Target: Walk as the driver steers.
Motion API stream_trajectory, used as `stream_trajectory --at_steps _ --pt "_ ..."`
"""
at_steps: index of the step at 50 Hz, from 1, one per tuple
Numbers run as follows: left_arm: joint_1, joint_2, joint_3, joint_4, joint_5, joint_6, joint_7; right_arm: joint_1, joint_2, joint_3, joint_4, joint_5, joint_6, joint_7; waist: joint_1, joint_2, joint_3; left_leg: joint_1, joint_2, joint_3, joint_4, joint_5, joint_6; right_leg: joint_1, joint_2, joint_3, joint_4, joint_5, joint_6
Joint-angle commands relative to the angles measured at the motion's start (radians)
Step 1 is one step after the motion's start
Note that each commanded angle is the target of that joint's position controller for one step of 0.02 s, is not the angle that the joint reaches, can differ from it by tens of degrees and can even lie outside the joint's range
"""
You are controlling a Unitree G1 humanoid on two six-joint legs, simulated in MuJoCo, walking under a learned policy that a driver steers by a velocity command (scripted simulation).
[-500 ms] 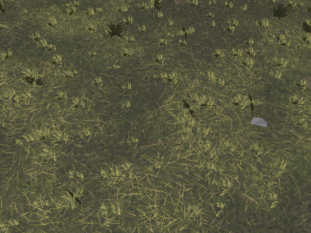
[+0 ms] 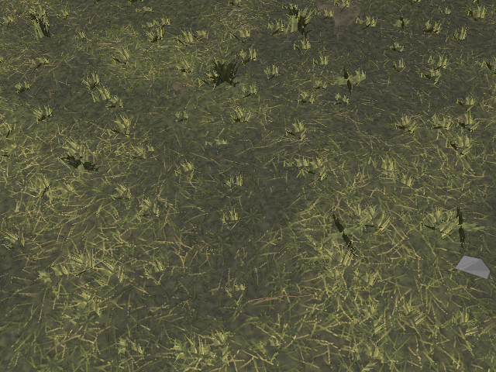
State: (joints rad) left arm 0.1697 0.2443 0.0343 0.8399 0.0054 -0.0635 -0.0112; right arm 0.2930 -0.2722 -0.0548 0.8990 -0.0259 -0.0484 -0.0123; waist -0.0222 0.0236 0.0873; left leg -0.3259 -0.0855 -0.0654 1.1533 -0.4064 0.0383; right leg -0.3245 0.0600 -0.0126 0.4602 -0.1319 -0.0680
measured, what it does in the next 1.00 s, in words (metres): steps on the spot, turning right: left foot, then right foot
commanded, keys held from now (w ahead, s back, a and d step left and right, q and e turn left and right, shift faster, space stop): e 1.00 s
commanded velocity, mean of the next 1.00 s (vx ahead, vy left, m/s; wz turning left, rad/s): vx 0.05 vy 0.00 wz -0.49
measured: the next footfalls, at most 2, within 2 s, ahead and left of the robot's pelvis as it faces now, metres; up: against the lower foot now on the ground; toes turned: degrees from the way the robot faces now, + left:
left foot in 0.38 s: +0.14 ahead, +0.11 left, +0.00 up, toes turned -18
right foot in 0.86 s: +0.00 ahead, -0.08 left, +0.00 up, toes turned -31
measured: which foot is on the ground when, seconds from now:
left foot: up 0.00-0.36, down 0.38-0.86, up 0.88-1.00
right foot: down 0.00-0.38, up 0.40-0.84, down 0.86-1.00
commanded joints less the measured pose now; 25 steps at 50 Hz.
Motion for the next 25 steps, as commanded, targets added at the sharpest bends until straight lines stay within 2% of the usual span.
stream_trajectory --at_steps 1,3,5,8,11,13,15,17,18,19,20,21,22,23,24,25 --pt "0.088 0.111 0.022 -0.002 -0.005 -0.008 0.002 0.067 -0.067 -0.008 -0.047 -0.013 0.017 0.007 -0.008 -0.102 -0.136 -0.108 0.072 0.000 -0.027 0.036 -0.032 0.211 -0.251 0.264 -0.129 0.824 -0.170" --pt "0.100 0.149 0.034 0.007 -0.002 -0.005 0.003 0.056 -0.054 -0.001 -0.056 -0.005 0.028 0.005 -0.020 -0.098 -0.163 -0.101 0.067 0.018 -0.086 0.041 -0.057 0.191 -0.238 0.240 -0.125 0.863 -0.181" --pt "0.113 0.163 0.040 0.008 0.002 0.007 0.005 0.016 -0.054 0.003 -0.070 0.000 0.039 -0.002 -0.014 -0.105 -0.172 -0.106 0.067 0.029 -0.160 0.056 -0.073 0.168 -0.225 0.239 -0.127 0.807 -0.181" --pt "0.137 0.168 0.047 0.004 0.004 0.033 0.009 -0.066 -0.061 0.006 -0.093 0.005 0.058 -0.009 0.008 -0.121 -0.175 -0.103 0.072 0.028 -0.228 0.095 -0.078 0.130 -0.213 0.284 -0.141 0.564 -0.162" --pt "0.143 0.179 0.059 -0.007 0.009 0.059 0.012 -0.142 -0.067 0.008 -0.115 0.010 0.069 -0.015 0.032 -0.136 -0.142 -0.099 0.065 0.017 -0.294 0.096 -0.075 0.093 -0.199 0.353 -0.158 0.267 -0.150" --pt "0.143 0.184 0.067 -0.013 0.014 0.075 0.014 -0.170 -0.068 0.011 -0.126 0.016 0.068 -0.020 0.044 -0.148 -0.116 -0.091 0.054 0.010 -0.349 0.065 -0.072 0.085 -0.195 0.405 -0.152 0.161 -0.149" --pt "0.137 0.189 0.074 -0.019 0.018 0.088 0.015 -0.169 -0.067 0.014 -0.132 0.025 0.060 -0.027 0.049 -0.159 -0.106 -0.057 0.039 0.005 -0.428 0.026 -0.063 0.094 -0.195 0.456 -0.129 0.168 -0.145" --pt "0.107 0.191 0.078 -0.029 0.014 0.098 0.015 -0.115 -0.064 0.016 -0.124 0.033 0.047 -0.035 0.022 -0.162 -0.106 0.033 0.025 0.001 -0.584 0.039 -0.046 0.092 -0.182 0.500 -0.093 0.215 -0.117" --pt "0.080 0.187 0.078 -0.037 0.005 0.103 0.017 -0.067 -0.065 0.016 -0.114 0.032 0.037 -0.040 -0.009 -0.152 -0.104 0.117 0.029 0.002 -0.736 0.116 -0.036 0.064 -0.154 0.500 -0.060 0.185 -0.080" --pt "0.081 0.159 0.071 -0.048 -0.003 0.102 0.018 -0.042 -0.105 0.006 -0.109 0.020 0.026 -0.048 -0.008 -0.095 -0.111 0.207 0.116 -0.069 -0.857 0.159 -0.017 0.004 -0.105 0.467 0.005 0.058 -0.029" --pt "0.136 0.072 0.050 -0.067 -0.017 0.099 0.017 -0.084 -0.196 -0.009 -0.132 0.003 0.025 -0.057 0.047 0.141 -0.134 0.288 0.369 -0.319 -0.937 0.255 0.062 -0.106 0.022 0.284 0.206 -0.259 0.034" --pt "0.158 0.141 0.068 -0.058 0.000 0.104 0.029 -0.129 -0.228 -0.018 -0.148 0.001 0.036 -0.047 0.052 0.175 -0.115 0.190 0.496 -0.428 -0.921 0.472 0.185 -0.173 0.109 0.115 0.419 -0.491 0.051" --pt "0.160 0.185 0.080 -0.049 0.019 0.109 0.030 -0.108 -0.173 -0.008 -0.150 0.008 0.040 -0.040 0.059 0.097 -0.120 0.159 0.494 -0.384 -0.897 0.571 0.229 -0.149 0.042 0.113 0.568 -0.474 0.060" --pt "0.156 0.181 0.085 -0.032 0.021 0.115 0.025 -0.146 -0.114 0.007 -0.159 0.015 0.040 -0.036 0.076 0.046 -0.089 0.135 0.427 -0.275 -0.884 0.576 0.208 -0.148 0.019 0.117 0.627 -0.413 0.067" --pt "0.161 0.170 0.085 -0.022 0.020 0.125 0.020 -0.184 -0.094 0.013 -0.172 0.013 0.043 -0.034 0.088 0.051 -0.071 0.134 0.359 -0.177 -0.875 0.563 0.169 -0.155 0.010 0.104 0.665 -0.359 0.079" --pt "0.159 0.165 0.084 -0.023 0.021 0.133 0.010 -0.190 -0.097 0.012 -0.180 0.009 0.043 -0.038 0.085 0.100 -0.078 0.162 0.322 -0.121 -0.863 0.594 0.150 -0.177 0.008 0.091 0.695 -0.323 0.092"
Velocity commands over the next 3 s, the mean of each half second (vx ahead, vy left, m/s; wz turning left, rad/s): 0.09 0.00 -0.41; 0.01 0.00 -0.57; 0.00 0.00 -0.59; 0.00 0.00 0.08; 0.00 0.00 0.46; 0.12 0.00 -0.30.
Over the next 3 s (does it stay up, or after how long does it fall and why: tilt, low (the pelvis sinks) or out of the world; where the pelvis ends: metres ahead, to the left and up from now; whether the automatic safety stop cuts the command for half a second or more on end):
stays up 0.06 0.06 0.00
